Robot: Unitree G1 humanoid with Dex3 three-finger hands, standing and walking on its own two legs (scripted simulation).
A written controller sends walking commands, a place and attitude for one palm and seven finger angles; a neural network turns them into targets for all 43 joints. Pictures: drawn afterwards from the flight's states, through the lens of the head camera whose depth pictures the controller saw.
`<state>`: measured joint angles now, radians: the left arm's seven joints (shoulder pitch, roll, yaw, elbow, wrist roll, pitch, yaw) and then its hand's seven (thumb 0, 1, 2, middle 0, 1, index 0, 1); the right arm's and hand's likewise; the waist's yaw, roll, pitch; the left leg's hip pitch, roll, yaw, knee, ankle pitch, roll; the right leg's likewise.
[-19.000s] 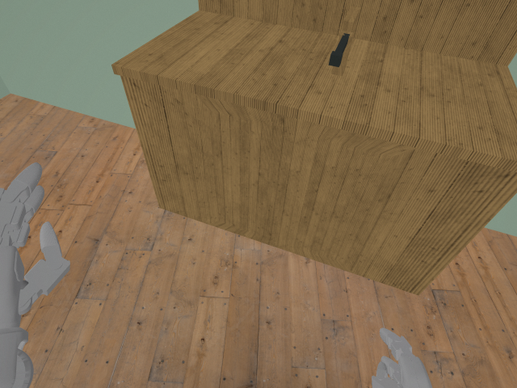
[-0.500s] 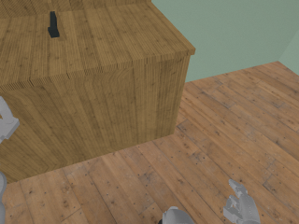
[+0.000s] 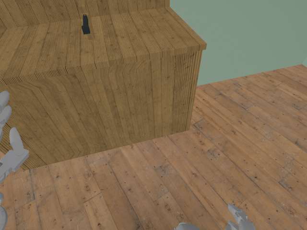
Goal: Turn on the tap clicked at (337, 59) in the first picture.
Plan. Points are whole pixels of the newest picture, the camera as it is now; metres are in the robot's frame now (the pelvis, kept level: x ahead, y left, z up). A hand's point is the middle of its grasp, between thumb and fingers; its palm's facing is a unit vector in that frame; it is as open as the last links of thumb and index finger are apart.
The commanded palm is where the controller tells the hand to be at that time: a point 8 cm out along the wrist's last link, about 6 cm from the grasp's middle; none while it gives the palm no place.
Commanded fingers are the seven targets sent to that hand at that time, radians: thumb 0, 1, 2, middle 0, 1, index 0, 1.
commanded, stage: bring the hand home and regain balance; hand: left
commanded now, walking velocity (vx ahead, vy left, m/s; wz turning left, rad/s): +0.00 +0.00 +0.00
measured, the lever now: (86, 29) +0.85 +0.32 +0.15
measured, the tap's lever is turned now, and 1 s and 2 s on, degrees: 0 0 0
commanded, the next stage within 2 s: come to a stop and stand still in 0.78 s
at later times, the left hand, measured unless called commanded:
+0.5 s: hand (4, 200) +0.14 +0.24 +0.18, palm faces +0.45 -0.79 -0.42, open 7.4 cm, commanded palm +0.08 +0.28 +0.20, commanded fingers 0.00 0.90 0.90 -0.20 -0.30 -0.20 -0.30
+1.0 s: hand out of the picture +0.16 +0.28 +0.21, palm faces +0.48 -0.71 -0.52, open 7.4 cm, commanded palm +0.08 +0.29 +0.20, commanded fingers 0.00 0.90 0.90 -0.20 -0.30 -0.20 -0.30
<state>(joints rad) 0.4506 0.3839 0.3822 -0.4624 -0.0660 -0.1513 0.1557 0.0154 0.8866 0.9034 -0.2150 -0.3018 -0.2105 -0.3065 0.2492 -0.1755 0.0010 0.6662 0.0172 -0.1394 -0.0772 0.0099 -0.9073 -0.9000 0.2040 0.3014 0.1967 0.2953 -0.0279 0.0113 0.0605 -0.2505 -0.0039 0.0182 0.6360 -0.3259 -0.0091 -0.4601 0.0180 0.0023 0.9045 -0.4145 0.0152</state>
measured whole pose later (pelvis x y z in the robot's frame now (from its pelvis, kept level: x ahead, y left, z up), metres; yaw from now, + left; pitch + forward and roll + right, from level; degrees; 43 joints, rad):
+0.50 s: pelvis -0.07 -0.01 +0.01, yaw +3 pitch -2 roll +2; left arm 0.45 0.35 0.34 -0.46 -0.05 -0.14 0.16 0.02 0.89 0.90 -0.21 -0.30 -0.21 -0.31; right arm 0.19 -0.21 -0.01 0.66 0.01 -0.11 -0.08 0.01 -0.91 -0.90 0.20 0.30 0.20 0.30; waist -0.01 0.02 0.06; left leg -0.32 0.00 0.02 0.77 -0.41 0.02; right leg -0.38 0.02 -0.02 0.57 -0.15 -0.07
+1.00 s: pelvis -0.06 +0.00 +0.01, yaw +3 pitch -1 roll +1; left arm 0.24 0.52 0.43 -0.35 -0.01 -0.23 0.08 0.02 0.88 0.90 -0.22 -0.30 -0.22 -0.31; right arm 0.25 -0.20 -0.01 0.64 -0.01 -0.16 -0.07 0.01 -0.91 -0.90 0.20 0.30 0.20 0.30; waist 0.06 -0.02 0.08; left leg -0.23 0.01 0.04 0.58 -0.33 -0.01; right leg -0.39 0.03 -0.01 0.54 -0.12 -0.05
